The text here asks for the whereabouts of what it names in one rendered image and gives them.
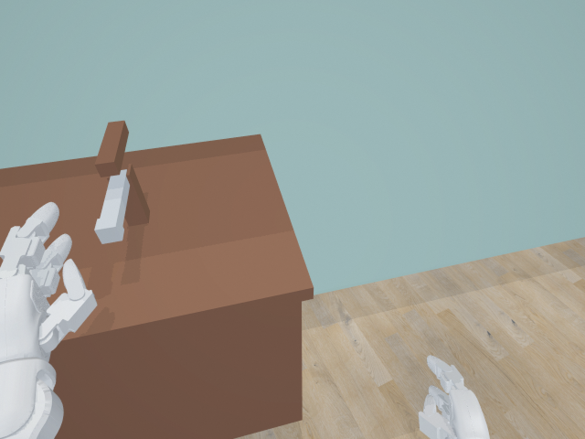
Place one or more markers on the robot left hand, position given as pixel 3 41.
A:
pixel 28 275

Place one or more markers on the counter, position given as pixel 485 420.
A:
pixel 197 332

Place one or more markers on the robot right hand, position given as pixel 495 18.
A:
pixel 462 416

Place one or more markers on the robot left forearm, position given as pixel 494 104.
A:
pixel 29 408

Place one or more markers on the tap lever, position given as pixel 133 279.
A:
pixel 109 227

